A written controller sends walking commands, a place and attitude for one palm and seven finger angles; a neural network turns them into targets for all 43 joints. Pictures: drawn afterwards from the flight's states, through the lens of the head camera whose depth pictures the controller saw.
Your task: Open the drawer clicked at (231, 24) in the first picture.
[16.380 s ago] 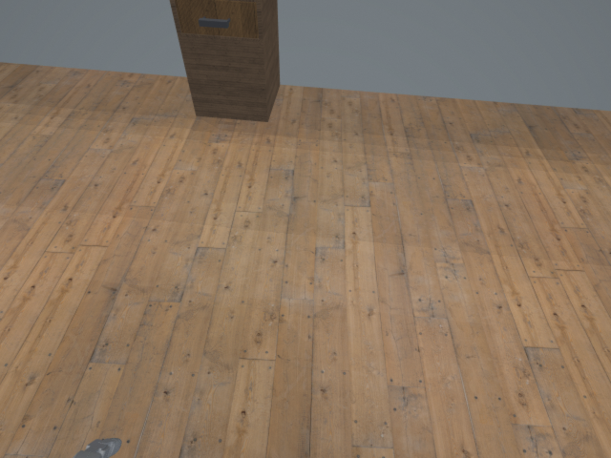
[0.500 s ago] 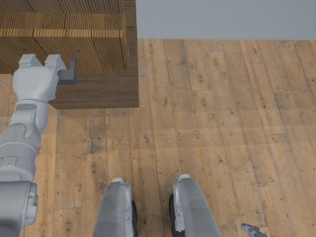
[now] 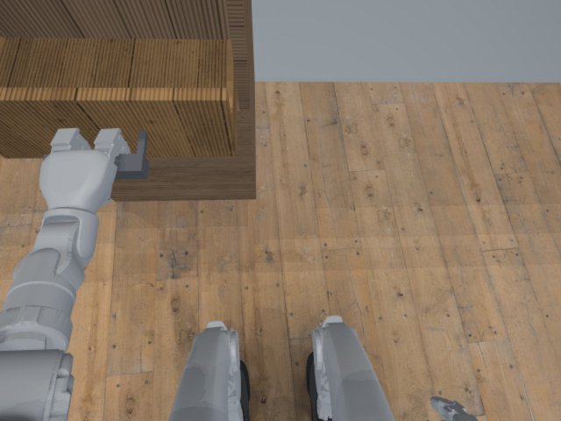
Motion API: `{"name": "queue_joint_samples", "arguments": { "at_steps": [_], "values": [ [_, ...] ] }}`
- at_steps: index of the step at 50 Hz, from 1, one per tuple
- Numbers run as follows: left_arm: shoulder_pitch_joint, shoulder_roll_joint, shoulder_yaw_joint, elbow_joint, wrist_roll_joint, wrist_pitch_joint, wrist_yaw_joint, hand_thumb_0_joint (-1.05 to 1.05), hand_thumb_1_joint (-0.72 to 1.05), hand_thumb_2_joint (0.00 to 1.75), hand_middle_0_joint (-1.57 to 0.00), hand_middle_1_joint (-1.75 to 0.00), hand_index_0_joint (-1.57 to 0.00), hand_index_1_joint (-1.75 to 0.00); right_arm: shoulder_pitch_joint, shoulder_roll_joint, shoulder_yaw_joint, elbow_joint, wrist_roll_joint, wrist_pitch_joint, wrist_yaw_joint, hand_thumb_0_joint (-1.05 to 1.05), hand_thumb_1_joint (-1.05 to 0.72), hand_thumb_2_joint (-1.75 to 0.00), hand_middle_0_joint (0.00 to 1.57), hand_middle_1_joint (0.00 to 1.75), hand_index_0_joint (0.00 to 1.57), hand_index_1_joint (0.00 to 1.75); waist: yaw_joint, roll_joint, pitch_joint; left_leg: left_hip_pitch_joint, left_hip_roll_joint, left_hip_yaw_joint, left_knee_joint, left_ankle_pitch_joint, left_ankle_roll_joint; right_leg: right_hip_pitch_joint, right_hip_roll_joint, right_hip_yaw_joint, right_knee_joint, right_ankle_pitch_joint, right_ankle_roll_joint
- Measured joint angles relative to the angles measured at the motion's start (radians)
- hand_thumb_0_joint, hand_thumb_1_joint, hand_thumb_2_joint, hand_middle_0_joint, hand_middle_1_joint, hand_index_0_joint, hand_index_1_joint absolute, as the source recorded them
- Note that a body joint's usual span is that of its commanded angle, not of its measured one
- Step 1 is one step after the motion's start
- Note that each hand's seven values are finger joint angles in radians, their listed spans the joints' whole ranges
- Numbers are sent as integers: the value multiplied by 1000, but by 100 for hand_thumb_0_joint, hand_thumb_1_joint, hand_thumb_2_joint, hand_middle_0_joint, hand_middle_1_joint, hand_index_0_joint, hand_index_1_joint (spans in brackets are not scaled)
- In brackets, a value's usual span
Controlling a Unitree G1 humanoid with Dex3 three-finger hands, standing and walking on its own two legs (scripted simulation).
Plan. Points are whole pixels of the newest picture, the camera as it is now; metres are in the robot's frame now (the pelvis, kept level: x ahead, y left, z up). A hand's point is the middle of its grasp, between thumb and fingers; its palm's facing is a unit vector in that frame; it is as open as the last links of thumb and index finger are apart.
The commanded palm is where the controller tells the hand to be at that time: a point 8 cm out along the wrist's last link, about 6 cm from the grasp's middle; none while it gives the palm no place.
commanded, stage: pull the drawer open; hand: left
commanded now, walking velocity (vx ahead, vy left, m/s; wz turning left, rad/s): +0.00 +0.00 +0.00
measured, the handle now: (99, 152) +0.49 +0.27 -0.05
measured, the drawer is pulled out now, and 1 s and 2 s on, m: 0.10 0.15 0.18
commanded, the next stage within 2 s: none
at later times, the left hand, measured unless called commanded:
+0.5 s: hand (98, 208) +0.41 +0.27 -0.07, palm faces -0.06 -0.04 -1.00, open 6.1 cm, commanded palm +0.38 +0.26 -0.02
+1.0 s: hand (95, 224) +0.38 +0.27 -0.07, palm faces -0.05 -0.04 -1.00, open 6.1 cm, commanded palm +0.35 +0.26 -0.02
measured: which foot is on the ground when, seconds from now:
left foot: down 0.00-1.00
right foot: down 0.00-1.00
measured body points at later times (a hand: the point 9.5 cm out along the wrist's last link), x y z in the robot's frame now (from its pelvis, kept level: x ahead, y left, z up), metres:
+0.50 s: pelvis +0.00 +0.00 +0.00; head +0.18 +0.01 +0.42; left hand +0.41 +0.27 -0.01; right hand +0.10 -0.27 -0.14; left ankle +0.02 +0.10 -0.57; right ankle +0.04 -0.13 -0.57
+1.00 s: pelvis +0.00 +0.00 +0.01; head +0.18 +0.00 +0.42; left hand +0.38 +0.27 -0.01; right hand +0.12 -0.27 -0.14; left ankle +0.02 +0.10 -0.57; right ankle +0.04 -0.13 -0.57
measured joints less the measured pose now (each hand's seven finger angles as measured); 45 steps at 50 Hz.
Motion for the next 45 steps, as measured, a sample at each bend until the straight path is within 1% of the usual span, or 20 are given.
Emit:
{"name": "queue_joint_samples", "arguments": {
  "at_steps": [5,21,29,45],
  "values": [
    [18,-10,0,-4,6,-8,15,1,66,77,-28,-135,-37,-135,-7,-1,0,2,-1,-3,0,1,-90,-90,21,30,20,30,6,-3,-4,6,-1,-1,-1,-1,-2,6,-1,-1,1,-3,-2],
    [88,-36,-9,-51,4,0,32,1,66,76,-28,-135,-37,-135,-30,-1,-6,-9,1,-1,-1,1,-90,-90,21,30,20,30,21,-6,-6,30,-4,2,-15,0,-5,26,-3,2,-6,-6,-4],
    [134,-44,3,-87,4,-4,35,2,66,76,-28,-135,-37,-135,-36,1,-5,-15,0,0,-3,1,-90,-90,21,30,20,30,22,-7,-9,39,-2,4,-16,-4,-5,33,0,5,-6,-8,-5],
    [210,-61,0,-150,-2,6,47,2,66,76,-28,-135,-38,-135,-39,2,-6,-22,1,-4,-6,1,-90,-90,21,30,20,30,29,-8,-10,55,-2,8,-21,-6,-5,46,1,10,-8,-10,-4]
  ]
}}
